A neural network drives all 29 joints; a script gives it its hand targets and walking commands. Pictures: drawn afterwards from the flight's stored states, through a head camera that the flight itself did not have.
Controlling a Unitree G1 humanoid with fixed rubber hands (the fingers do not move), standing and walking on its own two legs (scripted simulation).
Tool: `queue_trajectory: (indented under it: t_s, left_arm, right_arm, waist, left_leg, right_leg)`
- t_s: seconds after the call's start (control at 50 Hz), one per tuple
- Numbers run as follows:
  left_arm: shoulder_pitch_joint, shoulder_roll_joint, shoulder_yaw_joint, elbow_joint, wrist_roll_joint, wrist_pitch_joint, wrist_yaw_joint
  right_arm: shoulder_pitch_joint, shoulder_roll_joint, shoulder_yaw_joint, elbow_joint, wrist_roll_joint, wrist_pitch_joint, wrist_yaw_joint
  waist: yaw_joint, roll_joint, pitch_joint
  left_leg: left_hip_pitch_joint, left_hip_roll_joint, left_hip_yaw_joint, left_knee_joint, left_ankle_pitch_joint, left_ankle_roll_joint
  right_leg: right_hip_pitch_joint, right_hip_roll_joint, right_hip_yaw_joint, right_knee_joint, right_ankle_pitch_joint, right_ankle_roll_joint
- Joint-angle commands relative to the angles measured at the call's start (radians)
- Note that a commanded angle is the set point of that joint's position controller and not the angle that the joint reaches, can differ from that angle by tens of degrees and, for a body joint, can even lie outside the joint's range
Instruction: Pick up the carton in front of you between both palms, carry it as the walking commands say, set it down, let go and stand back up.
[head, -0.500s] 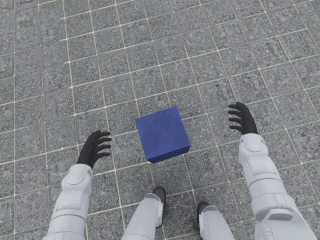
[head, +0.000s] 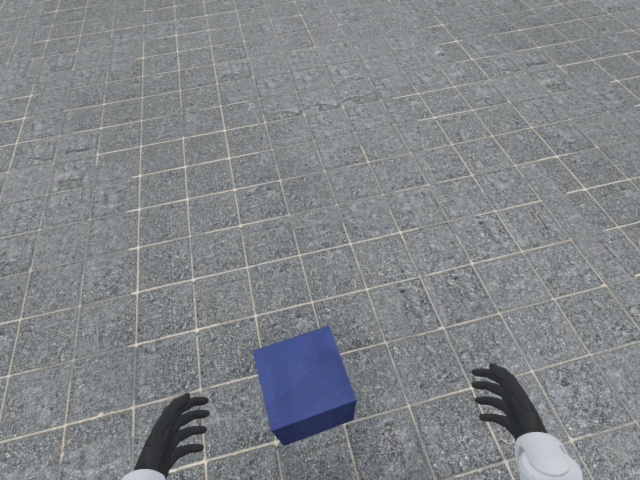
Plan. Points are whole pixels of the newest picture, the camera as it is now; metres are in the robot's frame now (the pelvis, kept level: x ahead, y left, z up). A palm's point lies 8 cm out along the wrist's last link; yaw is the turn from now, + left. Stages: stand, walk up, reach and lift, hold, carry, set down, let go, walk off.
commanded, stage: let go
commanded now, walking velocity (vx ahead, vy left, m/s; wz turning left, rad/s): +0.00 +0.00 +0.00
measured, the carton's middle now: (305, 387) +0.40 +0.10 -0.65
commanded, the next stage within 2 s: stand in 0.54 s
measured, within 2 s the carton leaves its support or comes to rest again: neither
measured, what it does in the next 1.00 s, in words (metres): stands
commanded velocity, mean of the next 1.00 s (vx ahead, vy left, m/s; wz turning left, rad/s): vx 0.00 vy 0.00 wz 0.00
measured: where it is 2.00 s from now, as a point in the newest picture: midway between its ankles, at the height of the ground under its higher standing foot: outside the picture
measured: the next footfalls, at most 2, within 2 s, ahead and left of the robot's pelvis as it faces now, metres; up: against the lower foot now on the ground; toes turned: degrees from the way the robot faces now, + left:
none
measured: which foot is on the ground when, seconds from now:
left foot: down 0.00-1.00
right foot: down 0.00-1.00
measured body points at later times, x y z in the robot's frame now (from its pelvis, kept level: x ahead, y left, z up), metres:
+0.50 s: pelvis -0.02 +0.01 +0.00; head -0.01 +0.02 +0.45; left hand +0.16 +0.25 -0.07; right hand +0.16 -0.22 -0.07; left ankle +0.01 +0.13 -0.74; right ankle -0.06 -0.12 -0.74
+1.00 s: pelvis +0.01 +0.03 +0.00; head +0.02 +0.06 +0.45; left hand +0.15 +0.31 -0.12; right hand +0.12 -0.28 -0.08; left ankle +0.00 +0.13 -0.74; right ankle -0.06 -0.12 -0.74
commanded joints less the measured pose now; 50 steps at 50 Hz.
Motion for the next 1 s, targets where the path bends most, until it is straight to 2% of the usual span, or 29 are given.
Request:
queue_trajectory:
  t_s: [0.0,0.12,0.14,0.16,0.18,0.24,0.36,0.44,0.52,0.54,0.56,0.58,0.62,0.64,0.68,0.78,0.84,0.9,0.98]
  left_arm:
    - [0.039,0.105,0.046,-0.059,0.007,-0.016,0.007]
    - [0.031,0.117,0.059,-0.040,0.021,0.009,0.008]
    - [0.016,0.147,0.066,-0.087,0.041,0.058,0.034]
    - [0.026,0.140,0.056,-0.069,0.039,0.069,0.043]
    - [0.024,0.137,0.056,-0.070,0.040,0.075,0.048]
    - [0.007,0.133,0.052,-0.072,0.043,0.093,0.053]
    - [-0.032,0.131,0.044,-0.107,0.049,0.140,0.055]
    - [-0.046,0.124,0.038,-0.129,0.048,0.167,0.055]
    - [-0.054,0.113,0.026,-0.141,0.043,0.189,0.053]
    - [-0.079,0.218,0.056,0.005,0.065,0.100,0.086]
    - [-0.045,0.217,0.060,0.020,0.070,0.060,0.093]
    - [-0.035,0.205,0.055,0.035,0.073,0.035,0.089]
    - [-0.022,0.197,0.058,0.067,0.075,0.002,0.079]
    - [-0.015,0.201,0.059,0.088,0.075,-0.010,0.072]
    - [-0.007,0.213,0.060,0.119,0.073,-0.026,0.067]
    - [-0.010,0.247,0.056,0.184,0.064,-0.046,0.082]
    - [-0.005,0.261,0.051,0.220,0.059,-0.050,0.091]
    - [-0.001,0.269,0.047,0.250,0.056,-0.050,0.096]
    - [-0.001,0.274,0.045,0.279,0.056,-0.050,0.100]
  right_arm:
    - [0.055,-0.080,0.003,-0.122,0.021,-0.009,0.021]
    - [0.094,-0.092,0.033,-0.175,0.050,0.024,0.052]
    - [0.136,-0.072,0.047,-0.126,0.073,-0.005,0.032]
    - [0.121,-0.082,0.054,-0.138,0.070,-0.010,0.025]
    - [0.112,-0.088,0.059,-0.141,0.070,-0.010,0.024]
    - [0.082,-0.100,0.055,-0.140,0.070,-0.001,0.023]
    - [0.100,-0.114,0.031,-0.115,0.049,0.037,0.029]
    - [0.100,-0.123,0.019,-0.123,0.039,0.058,0.036]
    - [0.084,-0.131,0.013,-0.148,0.037,0.072,0.047]
    - [0.104,-0.248,-0.018,-0.001,-0.017,0.044,0.009]
    - [0.119,-0.270,-0.026,0.007,-0.025,0.028,-0.001]
    - [0.103,-0.274,-0.023,0.020,-0.028,0.016,-0.002]
    - [0.069,-0.270,-0.019,0.043,-0.021,-0.002,-0.001]
    - [0.054,-0.269,-0.016,0.055,-0.016,-0.007,0.003]
    - [0.042,-0.269,-0.015,0.071,-0.008,-0.014,0.005]
    - [0.065,-0.285,-0.019,0.123,-0.001,-0.021,-0.001]
    - [0.078,-0.298,-0.018,0.153,0.002,-0.022,-0.007]
    - [0.080,-0.309,-0.015,0.177,0.005,-0.020,-0.012]
    - [0.075,-0.317,-0.010,0.203,0.007,-0.020,-0.017]
  waist:
    - [-0.019,-0.049,-0.217]
    - [-0.022,-0.041,-0.121]
    - [-0.027,-0.046,-0.159]
    - [-0.030,-0.072,-0.143]
    - [-0.024,-0.073,-0.126]
    - [-0.018,-0.061,-0.083]
    - [-0.043,-0.035,-0.018]
    - [-0.053,-0.019,-0.002]
    - [-0.051,-0.004,0.007]
    - [-0.050,-0.170,0.029]
    - [-0.063,-0.135,0.027]
    - [-0.062,-0.067,0.030]
    - [-0.049,0.027,0.024]
    - [-0.043,0.051,0.003]
    - [-0.041,0.047,-0.025]
    - [-0.058,0.033,-0.079]
    - [-0.061,0.020,-0.099]
    - [-0.061,0.014,-0.107]
    - [-0.060,0.005,-0.107]
  left_leg:
    - [0.318,-0.038,0.032,0.004,0.471,-0.005]
    - [0.311,-0.054,0.052,-0.036,0.356,0.004]
    - [0.275,-0.087,0.066,-0.001,0.329,-0.005]
    - [0.256,-0.084,0.064,-0.003,0.292,0.001]
    - [0.235,-0.085,0.065,-0.001,0.269,0.001]
    - [0.221,-0.084,0.071,0.002,0.214,-0.001]
    - [0.279,-0.072,0.078,-0.001,0.139,0.001]
    - [0.319,-0.060,0.075,-0.010,0.119,0.002]
    - [0.340,-0.048,0.065,-0.019,0.099,0.001]
    - [0.141,0.048,-0.012,-0.012,-0.025,0.003]
    - [0.132,0.057,-0.038,-0.036,-0.133,0.012]
    - [0.085,0.065,-0.054,-0.061,-0.231,0.020]
    - [0.011,0.079,-0.083,-0.105,-0.333,0.031]
    - [0.005,0.084,-0.090,-0.110,-0.323,0.035]
    - [0.022,0.088,-0.091,-0.095,-0.245,0.042]
    - [0.137,0.088,-0.065,-0.013,0.101,0.044]
    - [0.185,0.090,-0.051,0.016,0.247,0.045]
    - [0.209,0.094,-0.045,0.026,0.325,0.045]
    - [0.223,0.098,-0.043,0.025,0.363,0.046]
  right_leg:
    - [0.023,0.020,-0.005,-0.082,0.513,0.037]
    - [0.065,0.005,0.007,-0.118,0.526,0.046]
    - [0.109,-0.004,0.009,-0.083,0.620,0.047]
    - [0.103,-0.009,0.013,-0.074,0.643,0.050]
    - [0.097,-0.012,0.015,-0.074,0.631,0.051]
    - [0.064,-0.009,0.012,-0.085,0.537,0.048]
    - [-0.007,0.007,-0.012,-0.109,0.321,0.030]
    - [-0.020,0.018,-0.029,-0.115,0.214,0.017]
    - [-0.022,0.029,-0.044,-0.115,0.130,0.005]
    - [-0.073,-0.012,0.003,-0.093,-0.040,0.030]
    - [-0.060,-0.017,0.027,-0.091,-0.133,0.023]
    - [-0.061,-0.018,0.038,-0.077,-0.175,0.015]
    - [-0.015,-0.015,0.036,-0.036,-0.144,0.006]
    - [0.015,-0.015,0.030,-0.020,-0.097,0.006]
    - [0.038,-0.021,0.034,-0.013,-0.021,0.005]
    - [0.052,-0.047,0.059,-0.027,0.159,0.006]
    - [0.068,-0.056,0.064,-0.031,0.256,0.010]
    - [0.082,-0.060,0.062,-0.030,0.321,0.012]
    - [0.094,-0.063,0.060,-0.035,0.359,0.017]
